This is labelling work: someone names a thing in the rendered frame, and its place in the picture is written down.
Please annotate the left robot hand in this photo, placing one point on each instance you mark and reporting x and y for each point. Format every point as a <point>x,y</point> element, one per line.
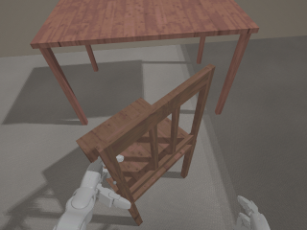
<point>94,175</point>

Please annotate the robot left forearm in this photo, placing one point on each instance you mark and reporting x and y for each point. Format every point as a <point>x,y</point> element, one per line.
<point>78,210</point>

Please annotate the table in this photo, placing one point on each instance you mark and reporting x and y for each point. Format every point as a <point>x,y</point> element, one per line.
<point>92,22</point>

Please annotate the right robot hand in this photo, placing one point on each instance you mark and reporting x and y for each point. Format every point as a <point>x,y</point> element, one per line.
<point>255,221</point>

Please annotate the chair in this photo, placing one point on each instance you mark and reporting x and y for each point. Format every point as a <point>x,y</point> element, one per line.
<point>150,142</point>

